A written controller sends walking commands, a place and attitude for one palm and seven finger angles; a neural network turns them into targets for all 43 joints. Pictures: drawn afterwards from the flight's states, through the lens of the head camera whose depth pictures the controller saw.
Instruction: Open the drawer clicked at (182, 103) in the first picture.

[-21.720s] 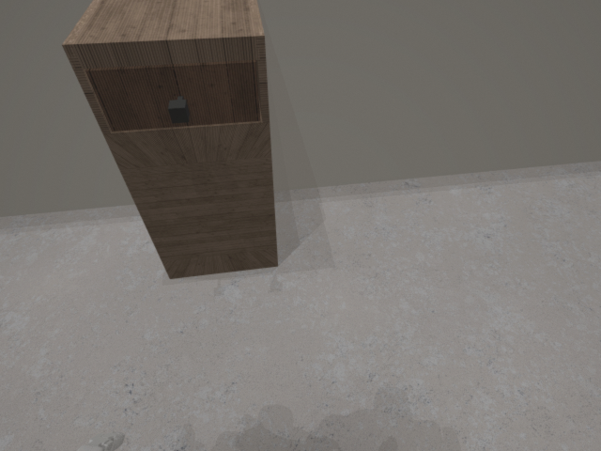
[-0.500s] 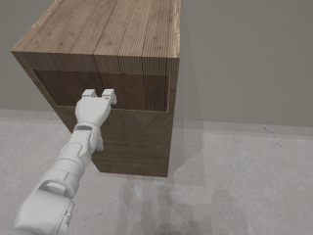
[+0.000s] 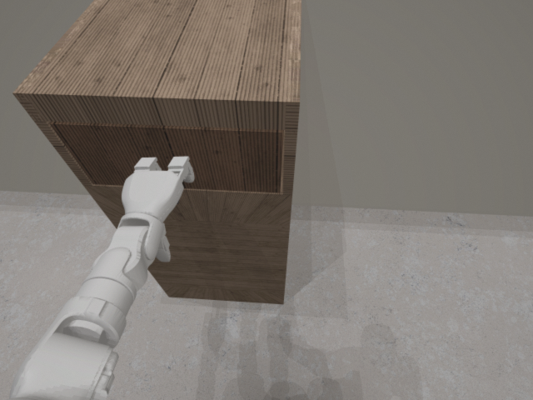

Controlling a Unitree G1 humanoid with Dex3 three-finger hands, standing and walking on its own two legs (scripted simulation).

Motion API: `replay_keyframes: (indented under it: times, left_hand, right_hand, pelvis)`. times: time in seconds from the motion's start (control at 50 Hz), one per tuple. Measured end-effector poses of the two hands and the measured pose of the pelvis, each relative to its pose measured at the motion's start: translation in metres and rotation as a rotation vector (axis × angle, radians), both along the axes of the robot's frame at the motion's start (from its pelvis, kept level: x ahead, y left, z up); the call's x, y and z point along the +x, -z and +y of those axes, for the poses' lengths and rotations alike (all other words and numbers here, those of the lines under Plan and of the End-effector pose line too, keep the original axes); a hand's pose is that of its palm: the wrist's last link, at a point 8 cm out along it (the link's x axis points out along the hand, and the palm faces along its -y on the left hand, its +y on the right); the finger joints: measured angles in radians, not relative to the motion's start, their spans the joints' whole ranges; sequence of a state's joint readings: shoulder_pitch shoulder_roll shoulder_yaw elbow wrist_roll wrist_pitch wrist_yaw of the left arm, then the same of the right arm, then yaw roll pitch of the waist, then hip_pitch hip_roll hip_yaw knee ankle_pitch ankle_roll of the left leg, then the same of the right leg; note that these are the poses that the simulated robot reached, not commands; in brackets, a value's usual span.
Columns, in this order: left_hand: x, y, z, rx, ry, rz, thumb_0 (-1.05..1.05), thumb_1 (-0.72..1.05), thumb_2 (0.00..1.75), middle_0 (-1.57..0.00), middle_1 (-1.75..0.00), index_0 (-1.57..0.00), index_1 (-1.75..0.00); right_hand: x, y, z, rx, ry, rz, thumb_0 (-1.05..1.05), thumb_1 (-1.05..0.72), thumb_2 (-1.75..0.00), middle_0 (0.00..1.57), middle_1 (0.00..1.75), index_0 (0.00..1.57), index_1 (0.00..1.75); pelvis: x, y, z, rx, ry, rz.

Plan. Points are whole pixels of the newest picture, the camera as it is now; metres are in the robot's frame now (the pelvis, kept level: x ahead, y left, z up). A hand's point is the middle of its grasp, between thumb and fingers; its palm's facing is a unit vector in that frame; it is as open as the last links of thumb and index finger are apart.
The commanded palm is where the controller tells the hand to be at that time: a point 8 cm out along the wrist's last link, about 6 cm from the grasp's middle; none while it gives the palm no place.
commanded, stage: close the thumb around the handle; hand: left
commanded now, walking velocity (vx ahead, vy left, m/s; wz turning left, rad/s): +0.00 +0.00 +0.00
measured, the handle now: (170, 179) +0.47 +0.18 +0.03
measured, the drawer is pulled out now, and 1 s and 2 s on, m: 0.00 0.01 0.10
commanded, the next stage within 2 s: pull the drawer open in 0.64 s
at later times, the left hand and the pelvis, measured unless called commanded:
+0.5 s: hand (164, 209) +0.42 +0.18 +0.02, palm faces -0.03 -0.05 -1.00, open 7.3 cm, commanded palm +0.39 +0.19 +0.07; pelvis +0.00 +0.00 +0.00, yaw +0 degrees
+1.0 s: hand (164, 214) +0.41 +0.18 +0.01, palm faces -0.03 -0.07 -1.00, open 7.3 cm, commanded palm +0.36 +0.19 +0.07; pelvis +0.01 +0.00 +0.00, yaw -2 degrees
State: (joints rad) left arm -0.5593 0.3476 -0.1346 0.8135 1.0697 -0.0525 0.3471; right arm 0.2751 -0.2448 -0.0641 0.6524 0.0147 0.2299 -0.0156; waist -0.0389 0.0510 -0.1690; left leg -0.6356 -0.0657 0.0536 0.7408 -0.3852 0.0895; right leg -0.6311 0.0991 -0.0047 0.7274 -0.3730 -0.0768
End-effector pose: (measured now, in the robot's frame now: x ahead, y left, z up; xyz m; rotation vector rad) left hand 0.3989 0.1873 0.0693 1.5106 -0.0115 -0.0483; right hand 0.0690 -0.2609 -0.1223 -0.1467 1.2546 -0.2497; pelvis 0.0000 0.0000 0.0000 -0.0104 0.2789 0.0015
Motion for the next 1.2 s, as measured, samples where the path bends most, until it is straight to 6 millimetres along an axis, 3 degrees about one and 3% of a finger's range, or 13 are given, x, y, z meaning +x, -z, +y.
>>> replay_keyframes:
  times: [0.16, 0.48, 0.9, 1.04, 1.2]
  left_hand:
    - [-0.002, -0.001, -0.001, 0.009, -0.012, -0.004, 0.00, -0.28, 0.39, -0.31, -1.23, -0.31, -1.22]
    - [0.000, -0.003, 0.000, 0.008, -0.006, 0.010, 0.00, 0.49, 0.72, -0.35, -1.28, -0.34, -1.29]
    - [-0.002, 0.000, 0.000, -0.001, -0.002, 0.007, 0.00, 0.51, 0.73, -0.30, -1.33, -0.28, -1.33]
    - [-0.014, 0.001, 0.001, -0.009, -0.002, 0.007, 0.01, 0.52, 0.73, -0.29, -1.34, -0.27, -1.33]
    - [-0.033, 0.002, 0.003, -0.013, 0.001, -0.015, 0.00, 0.51, 0.77, -0.29, -1.35, -0.28, -1.34]
  right_hand:
    - [0.007, -0.001, 0.003, 0.011, -0.002, -0.018, 0.01, -0.91, -0.90, 0.20, 0.30, 0.20, 0.30]
    - [0.013, -0.005, 0.003, -0.002, -0.015, -0.040, 0.01, -0.91, -0.90, 0.20, 0.30, 0.20, 0.30]
    - [0.001, -0.005, 0.004, 0.003, 0.019, -0.025, 0.01, -0.91, -0.90, 0.20, 0.30, 0.20, 0.30]
    - [0.015, -0.008, 0.005, 0.019, 0.027, -0.068, 0.01, -0.91, -0.90, 0.20, 0.30, 0.20, 0.30]
    - [0.048, -0.009, 0.010, 0.021, -0.044, -0.115, 0.01, -0.91, -0.90, 0.20, 0.30, 0.20, 0.30]
  pelvis:
    - [0.001, -0.001, -0.001, 0.001, -0.002, -0.007]
    - [-0.002, -0.001, -0.002, 0.001, -0.003, -0.010]
    - [0.000, -0.002, 0.001, 0.001, 0.017, -0.010]
    - [0.008, -0.005, 0.004, 0.000, 0.031, -0.016]
    - [0.011, -0.004, 0.005, -0.002, 0.000, -0.032]
